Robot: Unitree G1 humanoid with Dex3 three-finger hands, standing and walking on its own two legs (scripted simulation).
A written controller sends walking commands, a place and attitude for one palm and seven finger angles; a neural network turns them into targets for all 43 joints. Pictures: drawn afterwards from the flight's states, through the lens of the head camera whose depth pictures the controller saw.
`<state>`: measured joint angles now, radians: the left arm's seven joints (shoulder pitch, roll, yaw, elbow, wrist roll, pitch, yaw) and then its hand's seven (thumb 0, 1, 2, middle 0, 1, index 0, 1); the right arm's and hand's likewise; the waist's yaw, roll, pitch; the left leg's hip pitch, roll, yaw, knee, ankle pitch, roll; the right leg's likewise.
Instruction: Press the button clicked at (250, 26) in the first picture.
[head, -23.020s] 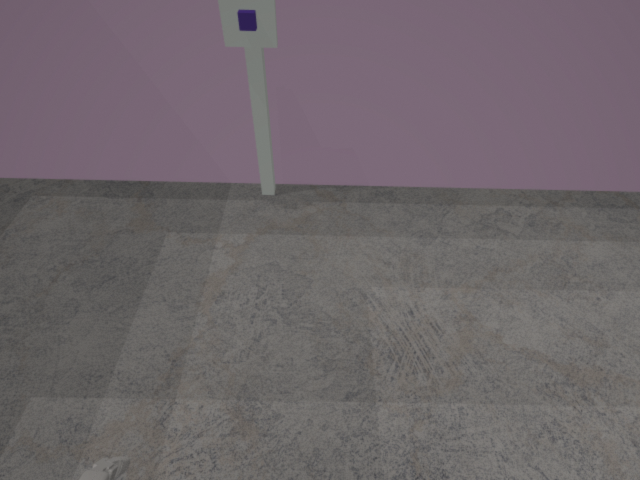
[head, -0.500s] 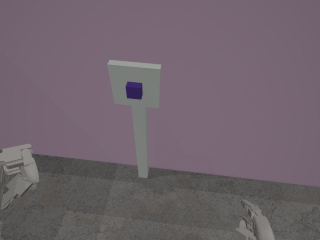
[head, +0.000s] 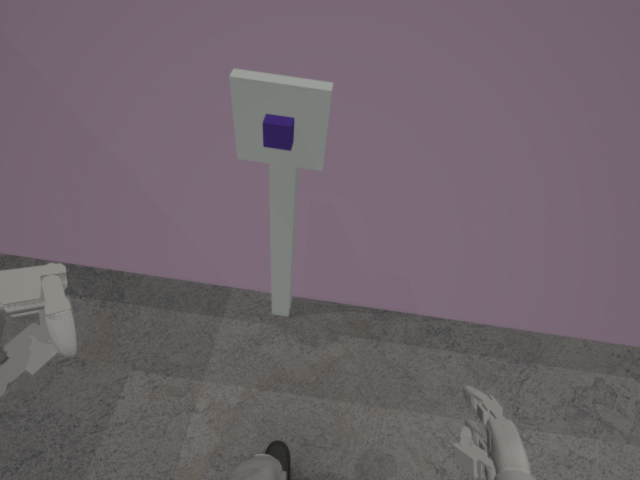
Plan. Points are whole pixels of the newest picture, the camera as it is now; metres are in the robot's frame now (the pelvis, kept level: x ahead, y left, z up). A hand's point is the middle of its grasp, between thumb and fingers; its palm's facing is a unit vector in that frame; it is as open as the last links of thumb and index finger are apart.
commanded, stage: step back with the hand held close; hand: left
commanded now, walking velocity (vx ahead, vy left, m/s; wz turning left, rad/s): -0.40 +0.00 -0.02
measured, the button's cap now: (279, 131) +0.69 +0.13 +0.04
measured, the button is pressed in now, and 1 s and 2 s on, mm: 0 0 0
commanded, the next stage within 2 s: stop stepping back and stand still in 0.02 s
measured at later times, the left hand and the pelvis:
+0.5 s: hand out of the picture +0.10 +0.25 +0.21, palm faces +0.29 -0.85 -0.44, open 3.1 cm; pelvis -0.09 +0.02 +0.02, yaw -2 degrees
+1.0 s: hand (9, 443) +0.13 +0.28 +0.10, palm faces +0.23 -0.85 -0.48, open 3.0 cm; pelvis -0.10 +0.04 +0.01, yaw +0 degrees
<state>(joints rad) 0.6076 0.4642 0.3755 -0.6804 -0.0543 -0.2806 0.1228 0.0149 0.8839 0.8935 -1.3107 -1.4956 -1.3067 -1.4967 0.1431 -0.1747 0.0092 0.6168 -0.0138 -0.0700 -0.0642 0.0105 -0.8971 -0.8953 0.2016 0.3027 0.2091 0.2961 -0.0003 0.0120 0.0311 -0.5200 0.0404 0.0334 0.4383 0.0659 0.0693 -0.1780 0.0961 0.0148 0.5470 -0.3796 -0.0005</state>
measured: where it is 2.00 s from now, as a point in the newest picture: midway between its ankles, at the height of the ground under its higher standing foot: outside the picture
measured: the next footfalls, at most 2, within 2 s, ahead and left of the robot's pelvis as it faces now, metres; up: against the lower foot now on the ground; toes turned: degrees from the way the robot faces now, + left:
left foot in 0.26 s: +0.02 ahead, +0.12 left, +0.00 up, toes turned +1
right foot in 0.58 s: -0.10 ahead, -0.07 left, +0.00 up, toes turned -5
